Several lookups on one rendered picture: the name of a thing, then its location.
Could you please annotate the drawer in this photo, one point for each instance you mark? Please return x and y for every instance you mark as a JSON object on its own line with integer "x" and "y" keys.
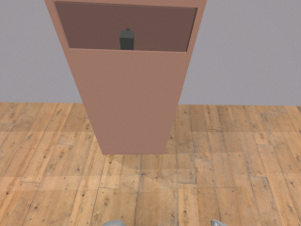
{"x": 89, "y": 25}

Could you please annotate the cabinet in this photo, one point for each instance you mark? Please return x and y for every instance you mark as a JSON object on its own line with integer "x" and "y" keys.
{"x": 130, "y": 96}

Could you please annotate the handle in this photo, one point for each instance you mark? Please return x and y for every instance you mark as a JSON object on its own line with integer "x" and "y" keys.
{"x": 127, "y": 39}

